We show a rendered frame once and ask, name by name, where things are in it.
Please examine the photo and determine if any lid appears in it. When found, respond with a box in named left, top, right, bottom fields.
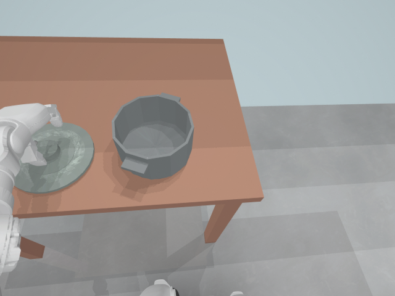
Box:
left=14, top=123, right=94, bottom=194

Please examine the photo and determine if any robot left upper arm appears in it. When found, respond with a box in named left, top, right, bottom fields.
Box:
left=0, top=214, right=21, bottom=296

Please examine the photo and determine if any table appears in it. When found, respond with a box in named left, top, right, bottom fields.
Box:
left=0, top=36, right=264, bottom=259

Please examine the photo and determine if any robot left shin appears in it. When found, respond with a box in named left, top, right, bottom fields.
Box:
left=154, top=279, right=170, bottom=287

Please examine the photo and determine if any robot left hand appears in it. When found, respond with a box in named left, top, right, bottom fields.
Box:
left=0, top=103, right=63, bottom=166

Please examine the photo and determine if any pot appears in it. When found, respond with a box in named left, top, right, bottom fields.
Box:
left=112, top=92, right=194, bottom=179

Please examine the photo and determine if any knob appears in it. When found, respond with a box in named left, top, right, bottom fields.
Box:
left=37, top=140, right=60, bottom=162

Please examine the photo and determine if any left robot forearm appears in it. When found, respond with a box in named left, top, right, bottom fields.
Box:
left=0, top=118, right=31, bottom=215

